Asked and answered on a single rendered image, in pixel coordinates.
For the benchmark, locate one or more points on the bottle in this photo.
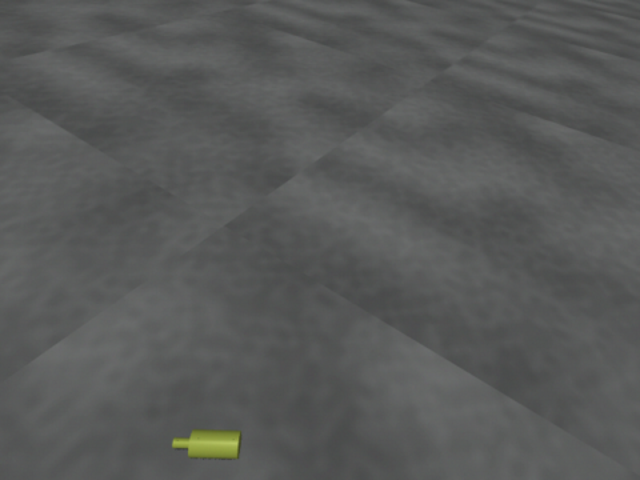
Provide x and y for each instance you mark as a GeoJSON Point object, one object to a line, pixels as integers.
{"type": "Point", "coordinates": [224, 444]}

